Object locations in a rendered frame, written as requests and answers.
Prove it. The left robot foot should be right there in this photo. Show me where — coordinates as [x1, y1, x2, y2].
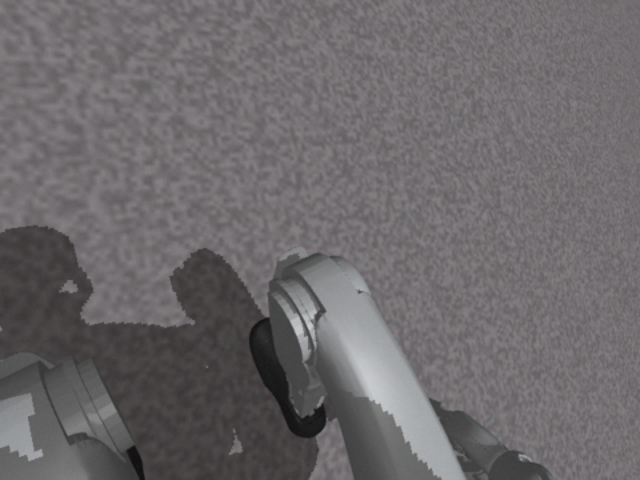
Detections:
[126, 445, 145, 480]

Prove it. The right robot foot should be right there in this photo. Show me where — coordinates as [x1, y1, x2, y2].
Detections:
[249, 318, 326, 438]

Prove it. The right robot arm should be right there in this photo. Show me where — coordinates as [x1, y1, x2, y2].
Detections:
[488, 450, 556, 480]

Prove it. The right robot hand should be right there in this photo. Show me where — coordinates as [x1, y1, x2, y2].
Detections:
[428, 398, 510, 480]

